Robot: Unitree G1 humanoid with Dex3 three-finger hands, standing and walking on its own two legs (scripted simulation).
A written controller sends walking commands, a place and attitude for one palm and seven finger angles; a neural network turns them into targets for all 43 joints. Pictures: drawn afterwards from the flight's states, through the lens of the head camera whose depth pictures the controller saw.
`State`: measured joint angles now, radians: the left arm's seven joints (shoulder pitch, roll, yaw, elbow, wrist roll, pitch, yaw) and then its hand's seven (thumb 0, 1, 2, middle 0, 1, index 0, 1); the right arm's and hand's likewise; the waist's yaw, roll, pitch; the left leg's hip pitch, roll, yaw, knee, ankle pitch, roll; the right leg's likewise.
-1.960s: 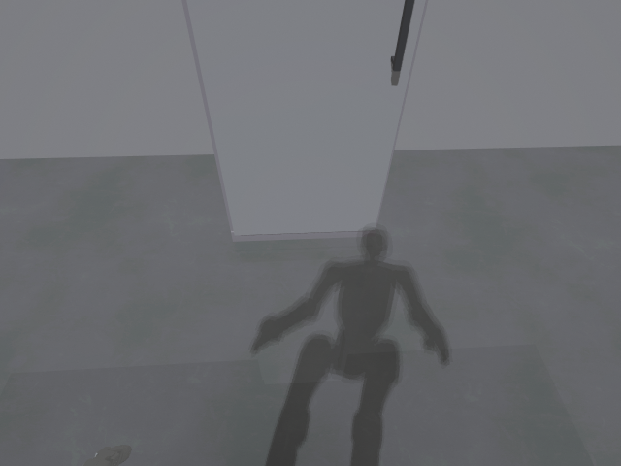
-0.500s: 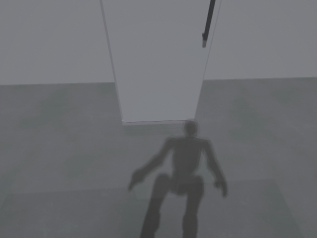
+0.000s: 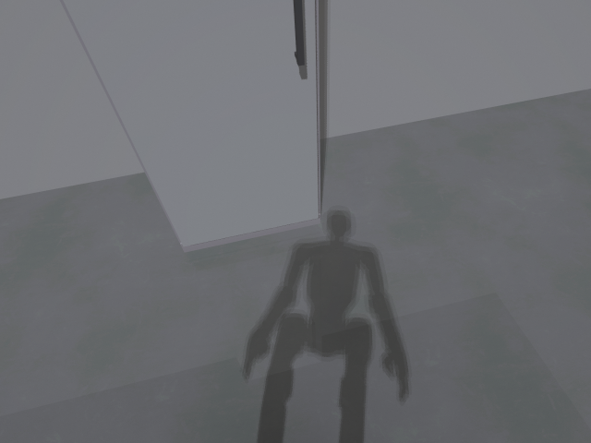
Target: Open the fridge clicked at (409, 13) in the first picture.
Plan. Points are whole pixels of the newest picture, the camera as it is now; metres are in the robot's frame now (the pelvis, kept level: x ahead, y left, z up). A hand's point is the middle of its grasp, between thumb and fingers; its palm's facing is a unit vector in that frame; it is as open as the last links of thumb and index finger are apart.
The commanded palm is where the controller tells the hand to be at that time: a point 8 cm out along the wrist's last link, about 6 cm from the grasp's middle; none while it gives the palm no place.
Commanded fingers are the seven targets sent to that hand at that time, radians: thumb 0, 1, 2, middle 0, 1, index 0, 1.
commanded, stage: walk to a spot facing it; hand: right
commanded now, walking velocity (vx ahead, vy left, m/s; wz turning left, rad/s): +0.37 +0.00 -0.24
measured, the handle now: out of the picture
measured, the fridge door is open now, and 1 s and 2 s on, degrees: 0 0 0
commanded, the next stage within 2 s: turn to face it in 0.28 s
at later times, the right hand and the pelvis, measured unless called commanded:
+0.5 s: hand (424, 352) +0.32 -0.19 -0.17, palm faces +0.09 +0.98 -0.15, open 7.4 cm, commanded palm none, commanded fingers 0.00 -0.90 -0.90 0.20 0.30 0.20 0.30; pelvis +0.23 -0.02 -0.01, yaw -5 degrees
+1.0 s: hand (471, 315) +0.39 -0.28 -0.17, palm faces -0.05 +0.98 -0.21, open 7.4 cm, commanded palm none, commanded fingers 0.00 -0.90 -0.90 0.20 0.30 0.20 0.30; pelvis +0.33 -0.08 +0.01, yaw +10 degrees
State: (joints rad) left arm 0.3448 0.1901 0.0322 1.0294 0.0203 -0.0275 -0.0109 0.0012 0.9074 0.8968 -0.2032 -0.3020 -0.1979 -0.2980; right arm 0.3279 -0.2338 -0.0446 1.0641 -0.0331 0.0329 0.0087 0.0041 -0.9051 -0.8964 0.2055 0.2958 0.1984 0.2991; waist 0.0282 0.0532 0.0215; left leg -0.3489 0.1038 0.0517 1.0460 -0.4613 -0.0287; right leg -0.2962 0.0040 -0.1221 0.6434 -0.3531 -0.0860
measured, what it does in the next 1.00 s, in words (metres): walks ahead: left foot, then right foot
